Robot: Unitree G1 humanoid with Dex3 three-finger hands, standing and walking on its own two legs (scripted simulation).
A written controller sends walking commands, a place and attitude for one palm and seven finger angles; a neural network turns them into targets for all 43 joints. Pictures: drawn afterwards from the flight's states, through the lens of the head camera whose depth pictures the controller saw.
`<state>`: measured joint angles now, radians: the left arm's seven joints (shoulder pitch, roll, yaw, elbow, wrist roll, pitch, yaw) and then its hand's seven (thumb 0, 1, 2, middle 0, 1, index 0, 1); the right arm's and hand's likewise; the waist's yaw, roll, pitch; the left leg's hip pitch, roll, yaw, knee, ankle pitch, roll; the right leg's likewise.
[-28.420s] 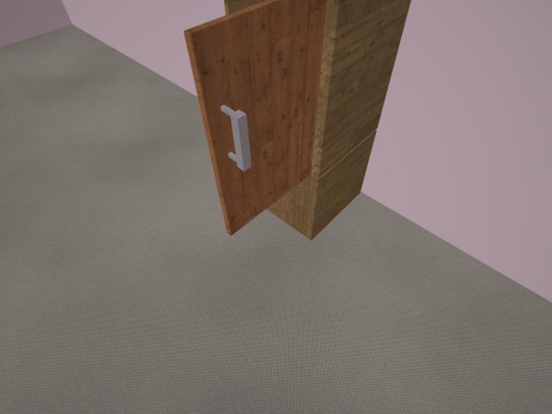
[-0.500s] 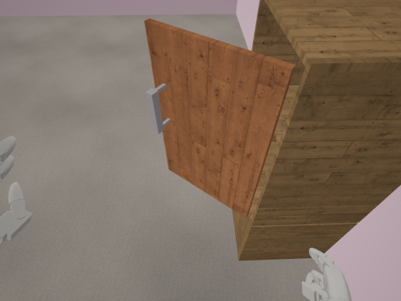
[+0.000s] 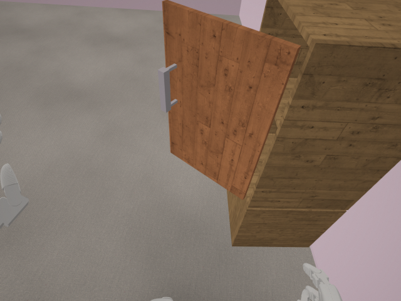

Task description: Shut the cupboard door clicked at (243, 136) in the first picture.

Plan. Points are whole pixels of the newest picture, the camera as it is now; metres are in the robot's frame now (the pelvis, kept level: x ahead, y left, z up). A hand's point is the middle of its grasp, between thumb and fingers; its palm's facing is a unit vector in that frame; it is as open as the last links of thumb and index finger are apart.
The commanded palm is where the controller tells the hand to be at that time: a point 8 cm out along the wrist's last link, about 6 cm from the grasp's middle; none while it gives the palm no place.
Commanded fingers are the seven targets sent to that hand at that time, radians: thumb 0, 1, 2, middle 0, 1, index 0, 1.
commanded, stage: step back with the hand held close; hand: left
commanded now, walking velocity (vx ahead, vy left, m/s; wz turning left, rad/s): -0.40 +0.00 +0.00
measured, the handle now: (169, 88) +0.70 +0.15 +0.03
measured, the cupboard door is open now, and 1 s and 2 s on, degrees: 52 52 52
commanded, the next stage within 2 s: stop stepping back and stand still in 0.68 s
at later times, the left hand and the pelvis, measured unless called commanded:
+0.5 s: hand out of the picture +0.13 +0.27 +0.19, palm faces +0.43 -0.79 -0.44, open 7.4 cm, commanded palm +0.07 +0.31 +0.19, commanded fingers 0.00 0.90 0.90 -0.20 -0.30 -0.20 -0.30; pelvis -0.06 +0.01 +0.00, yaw +2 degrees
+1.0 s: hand out of the picture +0.04 +0.34 +0.19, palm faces +0.43 -0.84 -0.33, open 7.4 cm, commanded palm -0.05 +0.37 +0.19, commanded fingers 0.00 0.90 0.90 -0.20 -0.30 -0.20 -0.30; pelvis -0.18 +0.07 -0.01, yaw +3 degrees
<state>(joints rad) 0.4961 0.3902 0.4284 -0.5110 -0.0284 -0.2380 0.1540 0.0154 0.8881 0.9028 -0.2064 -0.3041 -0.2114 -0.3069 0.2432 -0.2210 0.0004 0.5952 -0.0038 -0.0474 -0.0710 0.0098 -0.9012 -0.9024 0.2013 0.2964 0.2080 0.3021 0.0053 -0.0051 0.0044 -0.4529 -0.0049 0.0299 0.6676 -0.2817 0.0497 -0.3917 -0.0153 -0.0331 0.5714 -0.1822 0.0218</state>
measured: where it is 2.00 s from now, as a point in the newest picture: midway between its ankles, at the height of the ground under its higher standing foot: outside the picture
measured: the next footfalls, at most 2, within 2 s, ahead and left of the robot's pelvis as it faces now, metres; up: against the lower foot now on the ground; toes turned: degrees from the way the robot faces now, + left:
right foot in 0.14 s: +0.00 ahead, -0.14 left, +0.00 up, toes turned +7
right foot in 0.76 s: -0.14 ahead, -0.12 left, +0.00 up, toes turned +1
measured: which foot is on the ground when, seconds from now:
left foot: down 0.00-1.00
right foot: down 0.00-0.06, up 0.08-0.12, down 0.14-0.54, up 0.56-0.74, down 0.76-0.92, up 0.94-1.00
